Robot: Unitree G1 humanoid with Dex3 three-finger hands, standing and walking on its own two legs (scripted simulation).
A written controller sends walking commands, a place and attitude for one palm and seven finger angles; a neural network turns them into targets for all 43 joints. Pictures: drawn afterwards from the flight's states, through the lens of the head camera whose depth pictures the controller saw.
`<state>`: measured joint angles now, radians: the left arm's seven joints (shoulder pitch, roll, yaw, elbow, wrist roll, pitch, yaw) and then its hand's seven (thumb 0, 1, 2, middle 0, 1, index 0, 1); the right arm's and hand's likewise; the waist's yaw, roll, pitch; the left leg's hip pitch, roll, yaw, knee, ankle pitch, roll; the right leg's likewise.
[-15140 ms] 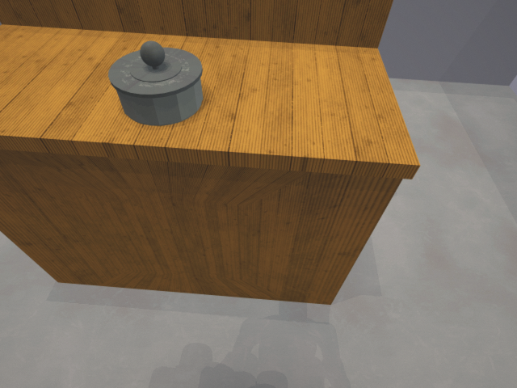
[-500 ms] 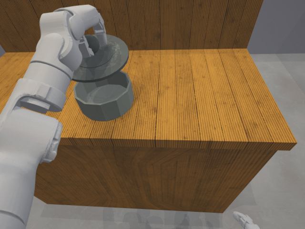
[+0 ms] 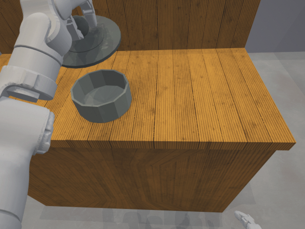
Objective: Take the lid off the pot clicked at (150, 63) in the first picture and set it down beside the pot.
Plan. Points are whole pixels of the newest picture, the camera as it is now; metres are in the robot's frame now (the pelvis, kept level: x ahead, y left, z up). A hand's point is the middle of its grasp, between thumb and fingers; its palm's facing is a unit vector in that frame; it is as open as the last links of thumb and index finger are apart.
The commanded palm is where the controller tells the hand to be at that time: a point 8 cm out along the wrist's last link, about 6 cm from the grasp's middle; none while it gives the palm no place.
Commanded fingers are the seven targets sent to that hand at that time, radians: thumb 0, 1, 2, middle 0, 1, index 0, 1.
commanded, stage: lift the lid straight up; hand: left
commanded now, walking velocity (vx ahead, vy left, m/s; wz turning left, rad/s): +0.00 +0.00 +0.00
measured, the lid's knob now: (78, 26) +0.50 +0.16 +0.30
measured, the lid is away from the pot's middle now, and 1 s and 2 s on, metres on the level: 0.01 0.08 0.20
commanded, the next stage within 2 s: move the lid sideways beside the pot in 0.36 s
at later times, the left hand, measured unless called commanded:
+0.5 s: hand (65, 22) +0.45 +0.17 +0.33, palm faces -0.10 -0.07 -0.99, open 7.4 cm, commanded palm +0.44 +0.17 +0.39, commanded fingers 0.00 0.65 1.06 -0.79 -0.96 -0.84 -0.99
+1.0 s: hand (35, 25) +0.45 +0.23 +0.33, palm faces -0.09 -0.06 -0.99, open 7.3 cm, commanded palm +0.43 +0.23 +0.39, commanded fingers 0.00 0.65 1.06 -0.79 -0.96 -0.84 -0.99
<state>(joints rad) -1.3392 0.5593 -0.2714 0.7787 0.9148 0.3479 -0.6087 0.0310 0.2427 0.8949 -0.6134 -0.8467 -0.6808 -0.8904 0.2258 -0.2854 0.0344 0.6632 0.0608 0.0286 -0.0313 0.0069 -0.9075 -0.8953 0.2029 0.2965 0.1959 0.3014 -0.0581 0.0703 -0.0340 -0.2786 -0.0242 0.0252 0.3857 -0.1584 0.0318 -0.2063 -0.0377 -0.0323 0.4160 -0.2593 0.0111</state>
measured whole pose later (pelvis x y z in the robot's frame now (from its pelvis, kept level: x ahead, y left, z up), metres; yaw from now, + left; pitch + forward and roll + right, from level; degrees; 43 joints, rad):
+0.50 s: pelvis +0.00 +0.00 +0.00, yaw +1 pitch +3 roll +0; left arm -1.41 0.56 -0.30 0.82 0.93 0.38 -0.63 0.04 0.24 0.90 -0.61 -0.85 -0.68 -0.89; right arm 0.21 -0.28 0.05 0.67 0.07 0.04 -0.03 0.01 -0.91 -0.90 0.20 0.30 0.20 0.30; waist -0.05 0.06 -0.04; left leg -0.29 -0.03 0.02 0.40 -0.16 0.03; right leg -0.22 -0.04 -0.04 0.42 -0.26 0.01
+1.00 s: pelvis -0.01 +0.00 +0.00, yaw +0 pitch +3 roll +0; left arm -1.35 0.70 -0.23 0.80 0.95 0.31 -0.64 0.04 0.24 0.89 -0.61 -0.85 -0.69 -0.89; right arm 0.23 -0.29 0.04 0.65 0.08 0.08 -0.03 0.01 -0.91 -0.90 0.20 0.30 0.20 0.30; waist -0.06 0.06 -0.03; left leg -0.31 -0.02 0.02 0.41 -0.16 0.04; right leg -0.22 -0.04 -0.04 0.41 -0.25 0.01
